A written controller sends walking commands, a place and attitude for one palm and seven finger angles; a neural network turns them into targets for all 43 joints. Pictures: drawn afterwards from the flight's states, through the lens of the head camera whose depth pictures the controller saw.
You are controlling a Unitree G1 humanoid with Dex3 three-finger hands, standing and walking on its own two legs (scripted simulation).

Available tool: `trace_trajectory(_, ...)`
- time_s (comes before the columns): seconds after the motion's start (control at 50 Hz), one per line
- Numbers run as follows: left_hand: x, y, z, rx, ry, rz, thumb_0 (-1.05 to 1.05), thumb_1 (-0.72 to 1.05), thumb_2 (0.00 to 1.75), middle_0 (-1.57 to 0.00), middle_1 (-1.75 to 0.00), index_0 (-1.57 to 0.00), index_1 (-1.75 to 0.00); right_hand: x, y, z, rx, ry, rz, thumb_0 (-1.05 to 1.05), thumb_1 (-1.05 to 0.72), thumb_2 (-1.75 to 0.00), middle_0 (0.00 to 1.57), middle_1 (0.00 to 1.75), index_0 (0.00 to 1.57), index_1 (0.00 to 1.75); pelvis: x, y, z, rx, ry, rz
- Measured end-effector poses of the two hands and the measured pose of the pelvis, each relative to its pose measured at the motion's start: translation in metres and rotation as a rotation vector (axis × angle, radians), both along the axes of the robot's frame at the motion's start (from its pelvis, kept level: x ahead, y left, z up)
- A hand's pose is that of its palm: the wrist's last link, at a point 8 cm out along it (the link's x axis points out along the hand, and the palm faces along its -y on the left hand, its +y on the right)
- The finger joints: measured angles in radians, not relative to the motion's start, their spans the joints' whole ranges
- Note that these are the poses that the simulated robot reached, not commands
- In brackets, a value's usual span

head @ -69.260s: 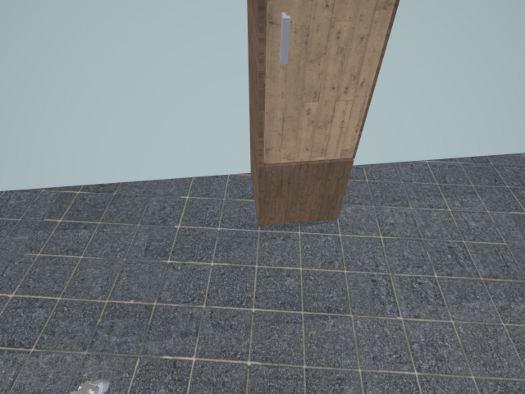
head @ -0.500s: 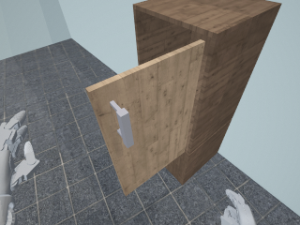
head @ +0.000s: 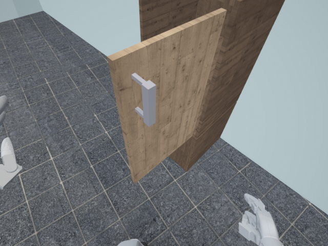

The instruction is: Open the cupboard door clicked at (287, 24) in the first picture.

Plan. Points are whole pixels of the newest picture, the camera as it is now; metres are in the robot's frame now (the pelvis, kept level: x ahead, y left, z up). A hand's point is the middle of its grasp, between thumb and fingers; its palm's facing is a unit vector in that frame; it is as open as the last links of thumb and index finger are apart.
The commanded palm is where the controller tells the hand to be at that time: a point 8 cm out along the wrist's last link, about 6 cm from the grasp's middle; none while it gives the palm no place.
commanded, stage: step back with the hand held close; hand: left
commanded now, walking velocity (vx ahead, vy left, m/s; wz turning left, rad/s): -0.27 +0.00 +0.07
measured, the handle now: (143, 100) +0.40 +0.08 +0.15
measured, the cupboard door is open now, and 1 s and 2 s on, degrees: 88 88 88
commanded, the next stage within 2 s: stop stepping back and stand still in 0.44 s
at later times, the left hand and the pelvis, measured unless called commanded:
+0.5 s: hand out of the picture +0.07 +0.27 +0.18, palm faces +0.40 -0.81 -0.43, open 7.4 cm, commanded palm +0.01 +0.32 +0.19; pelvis -0.14 +0.02 +0.00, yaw -1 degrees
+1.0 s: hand out of the picture -0.05 +0.25 +0.17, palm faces +0.47 -0.80 -0.38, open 7.4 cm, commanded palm -0.11 +0.29 +0.19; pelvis -0.25 -0.01 +0.00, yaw +0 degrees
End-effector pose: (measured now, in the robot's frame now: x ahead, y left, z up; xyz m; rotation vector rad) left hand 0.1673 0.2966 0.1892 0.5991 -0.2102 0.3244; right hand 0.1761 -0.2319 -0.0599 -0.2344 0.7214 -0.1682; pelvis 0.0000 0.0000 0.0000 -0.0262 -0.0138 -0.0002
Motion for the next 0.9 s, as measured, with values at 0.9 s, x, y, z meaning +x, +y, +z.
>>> trace_trajectory(0.9, -0.252, -0.003, -0.007, -0.129, -0.109, 0.129, 0.01, 0.89, 0.9, -0.21, -0.31, -0.21, -0.3, -0.286, -0.038, -0.02, -0.04, 0.074, -0.026, 0.01, -0.91, -0.9, 0.21, 0.3, 0.2, 0.3, -0.228, -0.01, 0.003, 0.035, 0.025, 0.017)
